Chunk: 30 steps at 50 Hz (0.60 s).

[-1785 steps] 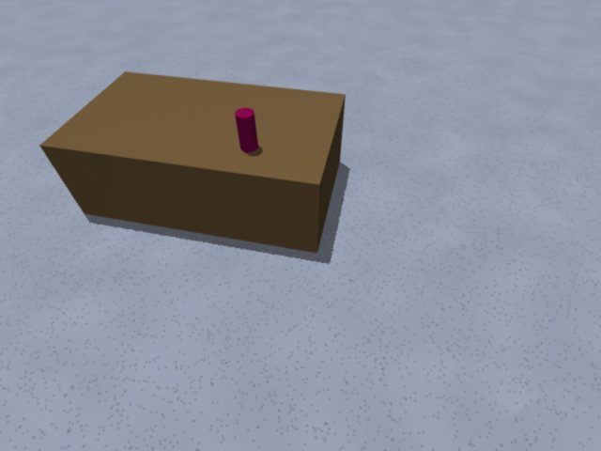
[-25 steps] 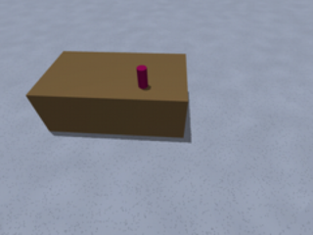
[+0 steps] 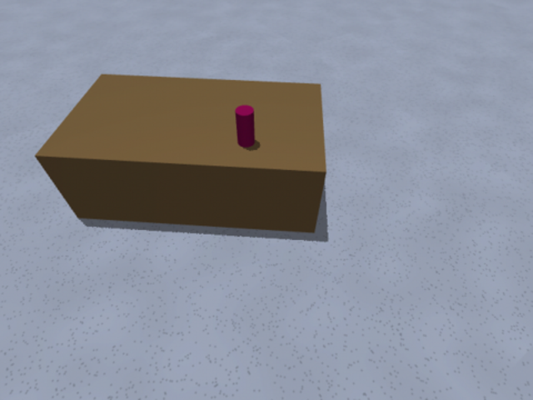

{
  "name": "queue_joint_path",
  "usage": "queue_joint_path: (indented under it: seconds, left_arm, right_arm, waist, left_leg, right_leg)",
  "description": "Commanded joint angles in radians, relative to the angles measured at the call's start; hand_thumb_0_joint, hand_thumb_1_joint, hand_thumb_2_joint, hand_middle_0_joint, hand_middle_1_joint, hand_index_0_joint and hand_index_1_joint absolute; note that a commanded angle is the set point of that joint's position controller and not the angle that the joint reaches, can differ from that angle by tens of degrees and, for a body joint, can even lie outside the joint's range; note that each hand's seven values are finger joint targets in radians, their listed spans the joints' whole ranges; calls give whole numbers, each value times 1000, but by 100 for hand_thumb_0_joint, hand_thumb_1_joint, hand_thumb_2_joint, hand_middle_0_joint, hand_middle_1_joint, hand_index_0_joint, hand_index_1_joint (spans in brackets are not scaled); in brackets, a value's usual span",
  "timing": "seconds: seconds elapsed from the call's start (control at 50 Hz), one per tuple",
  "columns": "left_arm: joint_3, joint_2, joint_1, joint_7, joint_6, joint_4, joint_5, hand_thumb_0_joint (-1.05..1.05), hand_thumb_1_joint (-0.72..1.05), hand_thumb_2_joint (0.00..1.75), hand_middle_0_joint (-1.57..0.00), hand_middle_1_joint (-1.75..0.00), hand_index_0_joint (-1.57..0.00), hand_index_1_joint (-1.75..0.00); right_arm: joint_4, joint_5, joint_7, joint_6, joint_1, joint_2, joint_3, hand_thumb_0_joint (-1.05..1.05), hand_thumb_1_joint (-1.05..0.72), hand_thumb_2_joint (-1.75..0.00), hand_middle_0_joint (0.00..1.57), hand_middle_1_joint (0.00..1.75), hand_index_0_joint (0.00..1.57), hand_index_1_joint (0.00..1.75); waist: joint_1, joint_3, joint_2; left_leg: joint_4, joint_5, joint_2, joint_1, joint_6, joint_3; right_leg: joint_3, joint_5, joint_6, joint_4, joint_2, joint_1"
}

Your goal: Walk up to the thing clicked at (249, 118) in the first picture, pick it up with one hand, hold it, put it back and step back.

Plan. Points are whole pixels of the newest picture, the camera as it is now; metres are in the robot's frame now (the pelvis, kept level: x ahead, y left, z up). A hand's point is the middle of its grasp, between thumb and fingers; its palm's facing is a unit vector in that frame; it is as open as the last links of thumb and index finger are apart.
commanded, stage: step back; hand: left
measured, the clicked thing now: (245, 126) +1.12 +0.13 -0.30
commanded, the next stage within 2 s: stand in 0.10 s
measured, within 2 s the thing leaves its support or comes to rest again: neither
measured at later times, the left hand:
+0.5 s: hand out of the picture +0.09 +0.24 -0.14, palm faces -0.02 -0.94 -0.34, open 7.4 cm
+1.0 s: hand out of the picture +0.04 +0.24 -0.14, palm faces -0.01 -0.94 -0.35, open 7.4 cm
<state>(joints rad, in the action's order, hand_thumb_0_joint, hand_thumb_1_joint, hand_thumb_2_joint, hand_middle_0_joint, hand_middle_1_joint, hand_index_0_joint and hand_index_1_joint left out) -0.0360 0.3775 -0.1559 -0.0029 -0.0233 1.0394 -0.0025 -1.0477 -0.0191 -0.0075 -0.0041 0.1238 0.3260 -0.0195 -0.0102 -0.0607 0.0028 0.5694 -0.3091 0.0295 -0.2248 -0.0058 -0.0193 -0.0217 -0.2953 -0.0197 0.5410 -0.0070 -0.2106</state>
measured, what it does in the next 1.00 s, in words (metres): stands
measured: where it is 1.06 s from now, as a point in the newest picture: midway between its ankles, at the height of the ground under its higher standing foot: outside the picture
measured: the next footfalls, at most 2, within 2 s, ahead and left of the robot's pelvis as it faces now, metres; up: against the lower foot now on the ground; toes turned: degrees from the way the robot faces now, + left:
none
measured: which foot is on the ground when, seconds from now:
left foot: down 0.00-1.00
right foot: down 0.00-1.00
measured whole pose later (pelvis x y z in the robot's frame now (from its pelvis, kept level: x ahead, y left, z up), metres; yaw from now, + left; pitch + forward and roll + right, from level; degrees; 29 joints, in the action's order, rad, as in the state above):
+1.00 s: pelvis -0.02 -0.02 +0.02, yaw +1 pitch -2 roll +0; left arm 0.00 0.35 -0.13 0.01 -0.01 1.15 -0.01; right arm -1.16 -0.02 -0.02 0.00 0.12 0.35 0.00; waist 0.01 -0.05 0.02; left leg 0.33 -0.15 0.04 -0.14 -0.03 0.00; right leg 0.00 -0.16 0.00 0.33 0.00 -0.13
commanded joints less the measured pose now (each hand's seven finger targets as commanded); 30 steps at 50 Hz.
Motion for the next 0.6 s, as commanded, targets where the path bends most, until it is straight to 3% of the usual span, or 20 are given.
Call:
queue_joint_path:
  seconds: [0.0, 0.04, 0.06, 0.08, 0.18, 0.24, 0.28, 0.34, 0.42, 0.52, 0.58]
  left_arm:
    - [-35, 204, 37, -19, -26, -53, -3, 0, 90, 90, -20, -30, -20, -30]
    - [-34, 205, 46, -20, -23, -46, -6, 0, 90, 90, -20, -30, -20, -30]
    - [-34, 203, 61, -21, -23, -47, -8, 0, 90, 90, -20, -30, -20, -30]
    - [-12, 172, 80, -15, -18, -25, 4, 0, 90, 90, -20, -30, -20, -30]
    - [-8, 177, 111, -13, -13, -6, 2, 0, 90, 90, -20, -30, -20, -30]
    - [-6, 182, 121, -11, -13, 8, -1, 0, 90, 90, -20, -30, -20, -30]
    - [-6, 182, 140, -11, -17, 12, -3, 0, 90, 90, -20, -30, -20, -30]
    - [-7, 190, 147, -11, -17, 24, -3, 0, 90, 90, -20, -30, -20, -30]
    - [-4, 183, 148, -7, -20, 31, -5, 0, 90, 90, -20, -30, -20, -30]
    - [-2, 184, 134, -5, -16, 48, -5, 0, 90, 90, -20, -30, -20, -30]
    - [-3, 185, 130, -4, -18, 49, -8, 0, 90, 90, -20, -30, -20, -30]
  right_arm:
    - [56, 11, 21, -24, -51, 235, -61, 0, -90, -90, 20, 30, 20, 30]
    - [53, 11, 21, -20, -75, 231, -62, 0, -90, -90, 20, 30, 20, 30]
    - [46, 11, 21, -20, -68, 227, -63, 0, -90, -90, 20, 30, 20, 30]
    - [34, 16, 18, -27, -65, 234, -48, 0, -90, -90, 20, 30, 20, 30]
    - [13, 14, 14, -34, -96, 233, -43, 0, -90, -90, 20, 30, 20, 30]
    - [6, 16, 12, -34, -115, 223, -39, 0, -90, -90, 20, 30, 20, 30]
    - [3, 15, 11, -33, -122, 226, -39, 0, -90, -90, 20, 30, 20, 30]
    - [-7, 14, 10, -28, -128, 222, -37, 0, -90, -90, 20, 30, 20, 30]
    - [-15, 13, 8, -33, -126, 226, -33, 0, -90, -90, 20, 30, 20, 30]
    - [-26, 13, 7, -27, -127, 230, -32, 0, -90, -90, 20, 30, 20, 30]
    - [-29, 10, 5, -28, -115, 229, -30, 0, -90, -90, 20, 30, 20, 30]
  waist:
    - [-1, 136, 20]
    - [-2, 124, 9]
    - [5, 138, -1]
    - [11, 117, -24]
    - [9, 134, 1]
    - [8, 123, 5]
    - [13, 140, -3]
    - [13, 111, -3]
    - [15, 121, 7]
    - [11, 76, -4]
    - [13, 82, -4]
  left_leg:
    - [-87, 429, 105, 60, 55, 84]
    - [-103, 371, 105, 60, 56, 81]
    - [-107, 380, 106, 64, 55, 77]
    - [-164, 434, 112, 81, 52, 119]
    - [-204, 505, 115, 142, 35, 102]
    - [-236, 432, 109, 161, 25, 95]
    - [-236, 441, 110, 168, 25, 89]
    - [-268, 331, 101, 140, 20, 86]
    - [-276, 350, 107, 156, 15, 84]
    - [-309, 205, 102, 130, 13, 95]
    - [-307, 193, 102, 132, 15, 94]
  right_leg:
    - [-75, 416, 67, -37, -95, 90]
    - [-77, 392, 66, -53, -96, 74]
    - [-77, 401, 67, -47, -97, 92]
    - [-74, 426, 48, -82, -99, 88]
    - [-62, 426, 32, -132, -103, 140]
    - [-66, 377, 28, -183, -110, 132]
    - [-66, 411, 27, -194, -118, 158]
    - [-73, 335, 27, -229, -120, 152]
    - [-72, 350, 28, -243, -123, 155]
    - [-74, 213, 26, -279, -117, 110]
    - [-77, 206, 28, -284, -119, 102]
